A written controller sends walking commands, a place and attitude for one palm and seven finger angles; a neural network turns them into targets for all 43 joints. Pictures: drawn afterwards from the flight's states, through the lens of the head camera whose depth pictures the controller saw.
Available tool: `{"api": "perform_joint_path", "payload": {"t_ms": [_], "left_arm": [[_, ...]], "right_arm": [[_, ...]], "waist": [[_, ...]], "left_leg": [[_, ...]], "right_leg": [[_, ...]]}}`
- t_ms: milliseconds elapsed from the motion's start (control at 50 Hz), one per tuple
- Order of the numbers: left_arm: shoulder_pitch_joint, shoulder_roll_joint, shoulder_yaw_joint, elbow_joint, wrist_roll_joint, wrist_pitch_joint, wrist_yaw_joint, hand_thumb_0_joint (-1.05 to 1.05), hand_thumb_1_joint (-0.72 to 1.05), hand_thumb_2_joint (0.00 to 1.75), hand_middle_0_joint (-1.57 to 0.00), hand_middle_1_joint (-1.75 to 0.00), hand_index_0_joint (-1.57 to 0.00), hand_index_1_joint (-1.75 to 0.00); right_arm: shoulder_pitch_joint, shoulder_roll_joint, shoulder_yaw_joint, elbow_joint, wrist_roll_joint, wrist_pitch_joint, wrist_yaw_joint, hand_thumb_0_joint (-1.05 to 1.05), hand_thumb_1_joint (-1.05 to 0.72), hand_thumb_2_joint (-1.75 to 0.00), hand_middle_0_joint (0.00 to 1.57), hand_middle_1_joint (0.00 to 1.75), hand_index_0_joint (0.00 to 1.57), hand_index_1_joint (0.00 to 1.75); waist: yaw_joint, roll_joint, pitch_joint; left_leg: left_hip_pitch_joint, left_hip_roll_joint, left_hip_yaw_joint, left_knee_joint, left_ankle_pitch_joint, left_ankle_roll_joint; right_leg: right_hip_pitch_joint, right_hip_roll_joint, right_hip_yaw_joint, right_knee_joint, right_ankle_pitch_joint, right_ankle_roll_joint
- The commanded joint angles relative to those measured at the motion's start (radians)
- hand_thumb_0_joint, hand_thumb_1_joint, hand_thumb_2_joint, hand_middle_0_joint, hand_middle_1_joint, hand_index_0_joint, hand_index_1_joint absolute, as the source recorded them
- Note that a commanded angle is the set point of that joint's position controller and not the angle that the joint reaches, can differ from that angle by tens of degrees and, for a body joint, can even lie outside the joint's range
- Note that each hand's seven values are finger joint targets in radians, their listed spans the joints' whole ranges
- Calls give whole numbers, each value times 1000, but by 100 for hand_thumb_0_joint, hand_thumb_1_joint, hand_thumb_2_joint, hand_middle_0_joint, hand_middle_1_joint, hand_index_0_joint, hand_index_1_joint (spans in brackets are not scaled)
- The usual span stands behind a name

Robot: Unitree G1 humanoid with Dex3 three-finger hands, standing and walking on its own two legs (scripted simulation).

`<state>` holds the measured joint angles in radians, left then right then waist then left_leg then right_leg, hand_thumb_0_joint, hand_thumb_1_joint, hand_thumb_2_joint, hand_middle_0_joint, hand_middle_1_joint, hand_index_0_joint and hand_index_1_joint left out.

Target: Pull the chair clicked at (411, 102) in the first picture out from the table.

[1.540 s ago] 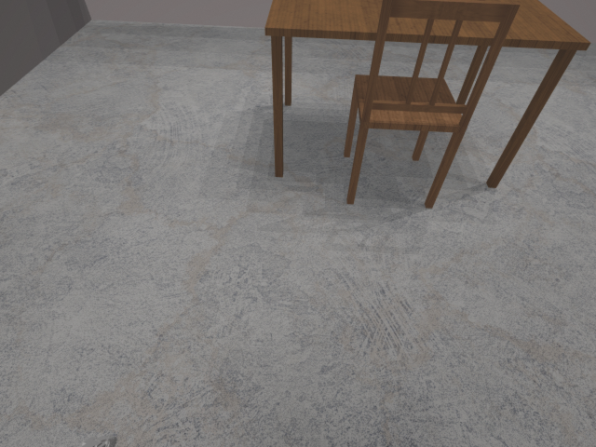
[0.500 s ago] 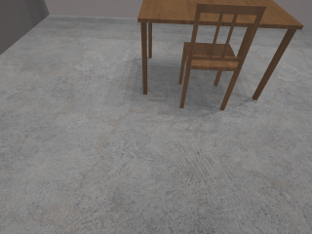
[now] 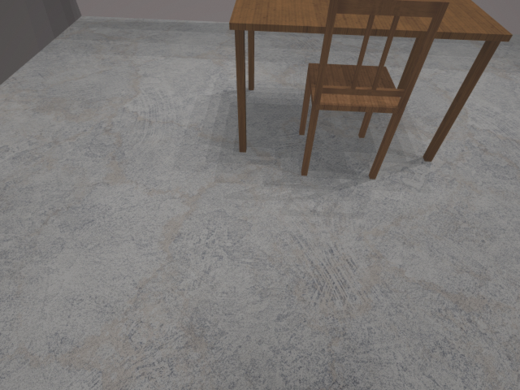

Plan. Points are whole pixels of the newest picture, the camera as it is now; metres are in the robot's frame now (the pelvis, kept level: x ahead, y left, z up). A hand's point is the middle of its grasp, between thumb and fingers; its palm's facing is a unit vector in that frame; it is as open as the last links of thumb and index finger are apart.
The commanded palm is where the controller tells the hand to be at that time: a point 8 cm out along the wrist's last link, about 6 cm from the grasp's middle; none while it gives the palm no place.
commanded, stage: walk to a spot facing it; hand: left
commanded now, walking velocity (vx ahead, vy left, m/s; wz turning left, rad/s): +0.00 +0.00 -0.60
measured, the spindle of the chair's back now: (362, 54) +1.34 -0.33 -0.09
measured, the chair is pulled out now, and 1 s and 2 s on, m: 0.00 0.00 0.00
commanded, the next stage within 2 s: none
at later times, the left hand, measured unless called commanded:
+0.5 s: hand out of the picture +0.08 +0.18 -0.19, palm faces -0.18 -0.95 -0.25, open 7.4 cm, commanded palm none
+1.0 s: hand (166, 338) +0.24 +0.20 -0.19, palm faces -0.42 -0.89 -0.18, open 7.4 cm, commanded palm none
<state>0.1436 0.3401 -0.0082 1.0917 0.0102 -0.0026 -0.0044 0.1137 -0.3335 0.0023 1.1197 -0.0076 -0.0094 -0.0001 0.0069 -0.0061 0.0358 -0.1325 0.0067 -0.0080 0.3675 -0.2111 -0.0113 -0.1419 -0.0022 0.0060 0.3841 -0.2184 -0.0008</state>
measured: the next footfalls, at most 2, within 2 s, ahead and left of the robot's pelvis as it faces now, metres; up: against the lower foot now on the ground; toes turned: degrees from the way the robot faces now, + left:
left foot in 0.86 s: +0.20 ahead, +0.09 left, +0.00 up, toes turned -21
right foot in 1.42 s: +0.30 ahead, -0.24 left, +0.00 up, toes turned -52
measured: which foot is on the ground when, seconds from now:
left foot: down 0.00-0.46, up 0.48-0.84, down 0.86-1.00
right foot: down 0.00-0.86, up 0.88-1.00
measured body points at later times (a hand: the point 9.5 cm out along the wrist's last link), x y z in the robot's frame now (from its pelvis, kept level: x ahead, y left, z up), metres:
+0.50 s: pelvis -0.01 -0.01 -0.04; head +0.01 -0.03 +0.41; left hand +0.09 +0.23 -0.17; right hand +0.00 -0.28 -0.19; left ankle -0.01 +0.13 -0.73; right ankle -0.02 -0.11 -0.75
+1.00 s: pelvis +0.13 +0.02 -0.01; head +0.15 +0.05 +0.44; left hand +0.27 +0.25 -0.17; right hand +0.08 -0.23 -0.12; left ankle +0.16 +0.11 -0.75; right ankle +0.02 -0.08 -0.65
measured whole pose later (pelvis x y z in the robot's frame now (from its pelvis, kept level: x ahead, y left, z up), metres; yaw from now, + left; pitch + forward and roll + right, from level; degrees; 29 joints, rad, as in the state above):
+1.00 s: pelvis +0.13 +0.02 -0.01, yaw -30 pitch +0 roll -2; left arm 0.31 0.28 0.10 0.99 0.04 0.03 -0.04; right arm 0.24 -0.17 -0.02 0.92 -0.02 -0.06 -0.01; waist 0.04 -0.06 0.01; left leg -0.20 0.06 0.15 0.50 -0.29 0.03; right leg -0.48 0.00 0.01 1.15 -0.33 0.00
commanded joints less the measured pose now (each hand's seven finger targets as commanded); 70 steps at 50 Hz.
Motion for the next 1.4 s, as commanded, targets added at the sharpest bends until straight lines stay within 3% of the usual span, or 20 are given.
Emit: {"api": "perform_joint_path", "payload": {"t_ms": [0,80,280,340,400,420,440,480,540,600,720,800,840,860,900,980,1260,1340,1360,1380], "left_arm": [[-43,205,41,-67,1,-21,15,0,90,90,-20,-30,-20,-30],[21,100,32,-84,1,16,21,0,90,90,-20,-30,-20,-30],[46,77,70,-223,11,47,4,0,90,90,-20,-30,-20,-30],[64,28,80,-248,10,51,-3,0,90,90,-20,-30,-20,-30],[188,-2,94,-230,11,39,-22,0,90,90,-20,-30,-20,-30],[268,36,100,-201,20,25,-21,0,90,90,-20,-30,-20,-30],[316,155,118,-196,31,5,-1,0,90,90,-20,-30,-20,-30],[268,144,114,-226,12,2,13,0,90,90,-20,-30,-20,-30],[158,76,99,-240,14,-23,11,0,90,90,-20,-30,-20,-30],[215,68,100,-210,11,-38,2,0,90,90,-20,-30,-20,-30],[253,72,106,-189,18,-35,3,0,90,90,-20,-30,-20,-30],[145,64,118,-214,12,-23,0,0,90,90,-20,-30,-20,-30],[176,-56,97,-243,3,-21,-21,0,90,90,-20,-30,-20,-30],[130,-17,108,-255,13,-24,-22,0,90,90,-20,-30,-20,-30],[79,-21,117,-231,25,-17,-39,0,90,90,-20,-30,-20,-30],[139,-68,108,-195,27,11,-51,0,90,90,-20,-30,-20,-30],[-226,-136,67,-285,22,8,-53,0,90,90,-20,-30,-20,-30],[-9,-76,83,-214,25,-18,-37,0,90,90,-20,-30,-20,-30],[133,-35,98,-170,28,-29,-31,0,90,90,-20,-30,-20,-30],[243,72,118,-140,29,-37,-18,0,90,90,-20,-30,-20,-30]], "right_arm": [[-53,-210,-37,-68,0,-23,-14,0,-90,-90,20,30,20,30],[22,-90,-28,-82,-2,1,-24,0,-90,-90,20,30,20,30],[36,-106,-81,-212,-7,21,-32,0,-90,-90,20,30,20,30],[14,-118,-95,-234,-8,7,-30,0,-90,-90,20,30,20,30],[-46,-114,-96,-251,-19,10,-23,0,-90,-90,20,30,20,30],[-38,-75,-87,-253,-15,20,-14,0,-90,-90,20,30,20,30],[-41,16,-67,-303,-7,22,-6,0,-90,-90,20,30,20,30],[-112,-20,-74,-330,-10,10,0,0,-90,-90,20,30,20,30],[-25,-25,-81,-282,-19,-3,10,0,-90,-90,20,30,20,30],[-5,13,-77,-275,-16,-6,12,0,-90,-90,20,30,20,30],[-61,35,-70,-325,-6,-28,13,0,-90,-90,20,30,20,30],[141,3,-76,-272,1,-52,-8,0,-90,-90,20,30,20,30],[365,-189,-115,-222,-15,-55,-25,0,-90,-90,20,30,20,30],[326,-165,-103,-234,-18,-45,-21,0,-90,-90,20,30,20,30],[221,-54,-75,-240,-17,-53,-21,0,-90,-90,20,30,20,30],[231,28,-54,-206,-9,-82,-32,0,-90,-90,20,30,20,30],[471,55,-49,-52,-23,-76,-36,0,-90,-90,20,30,20,30],[444,-9,-66,-55,-14,-69,-31,0,-90,-90,20,30,20,30],[411,-15,-64,-71,-7,-67,-26,0,-90,-90,20,30,20,30],[418,44,-56,-92,12,-66,-14,0,-90,-90,20,30,20,30]], "waist": [[-3,6,-61],[-11,-14,-71],[-18,74,-49],[-2,222,-61],[76,118,-76],[110,-79,-70],[113,-449,-18],[84,-184,42],[11,-68,29],[17,-79,-16],[45,-138,-25],[-53,-89,-64],[-114,378,-171],[-107,280,-89],[-46,154,86],[5,148,38],[-76,135,135],[25,161,-58],[99,163,-134],[140,19,-239]], "left_leg": [[25,115,-76,-44,165,35],[32,124,-4,47,193,11],[-44,217,-25,95,-2,54],[-67,399,-113,5,213,177],[-199,346,22,176,-45,103],[-317,226,136,430,-230,24],[-636,40,184,782,-480,-53],[-632,84,-18,851,-307,-34],[-512,110,-6,752,-144,-46],[-482,88,27,656,-89,-54],[-403,51,46,412,-116,-49],[42,28,54,88,-46,-35],[356,469,-446,-118,-324,88],[182,532,-530,-202,-499,147],[-17,418,-345,-240,-447,97],[14,309,1,-171,65,43],[222,321,254,-117,601,99],[243,320,319,244,1053,64],[94,307,333,446,917,30],[-240,242,312,749,334,-6]], "right_leg": [[-12,-117,106,-56,170,-30],[-58,-110,134,20,294,-23],[-270,-12,151,256,151,-22],[-293,11,6,587,-277,21],[-60,-31,-17,335,-229,8],[50,-47,58,105,-186,-13],[107,-311,595,-125,-203,-128],[-34,-317,690,-243,-453,-209],[-90,-241,487,-192,-285,-198],[-26,-184,379,-152,-84,-188],[5,-178,388,-124,-34,-190],[-229,-86,325,55,-60,-124],[-570,93,53,593,-390,-13],[-590,27,63,724,-370,-15],[-594,-45,45,842,-179,-7],[-545,-70,18,863,4,23],[-553,-37,-165,374,48,-27],[-182,71,-229,227,-25,-103],[80,54,-209,155,57,-124],[424,-175,61,143,126,-209]]}}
